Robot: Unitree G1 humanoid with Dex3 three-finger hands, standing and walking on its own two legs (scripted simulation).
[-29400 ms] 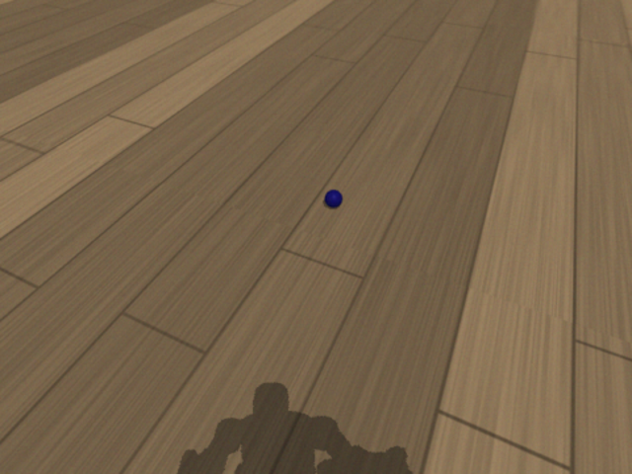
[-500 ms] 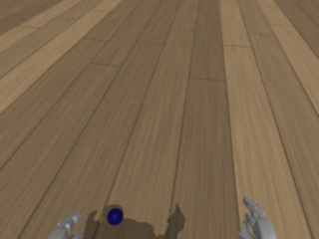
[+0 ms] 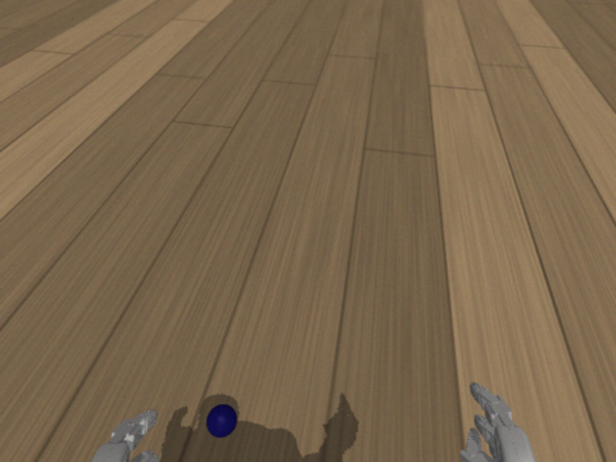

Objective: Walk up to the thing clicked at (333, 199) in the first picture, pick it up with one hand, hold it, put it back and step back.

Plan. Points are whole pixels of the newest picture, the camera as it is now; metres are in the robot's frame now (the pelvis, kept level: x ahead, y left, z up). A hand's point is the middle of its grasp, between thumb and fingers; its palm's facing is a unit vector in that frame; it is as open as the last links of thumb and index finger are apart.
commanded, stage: home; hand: left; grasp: from above
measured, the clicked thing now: (221, 420) +0.42 +0.24 -0.67
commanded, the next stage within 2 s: stand in 0.44 s
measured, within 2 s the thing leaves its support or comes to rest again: neither
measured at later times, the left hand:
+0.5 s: hand out of the picture +0.16 +0.18 -0.05, palm faces +0.06 -0.98 -0.20, open 7.4 cm
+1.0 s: hand out of the picture +0.06 +0.24 -0.11, palm faces +0.05 -0.95 -0.32, open 7.4 cm
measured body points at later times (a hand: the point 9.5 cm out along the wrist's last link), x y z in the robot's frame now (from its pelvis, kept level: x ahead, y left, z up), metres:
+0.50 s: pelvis +0.00 +0.00 +0.00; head +0.02 +0.00 +0.45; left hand +0.16 +0.23 -0.03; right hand +0.16 -0.25 -0.06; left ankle +0.01 +0.12 -0.68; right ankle +0.00 -0.14 -0.68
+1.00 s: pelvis +0.00 +0.01 +0.04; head +0.00 +0.02 +0.49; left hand +0.06 +0.29 -0.09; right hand +0.08 -0.27 -0.08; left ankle +0.01 +0.12 -0.68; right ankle +0.00 -0.14 -0.68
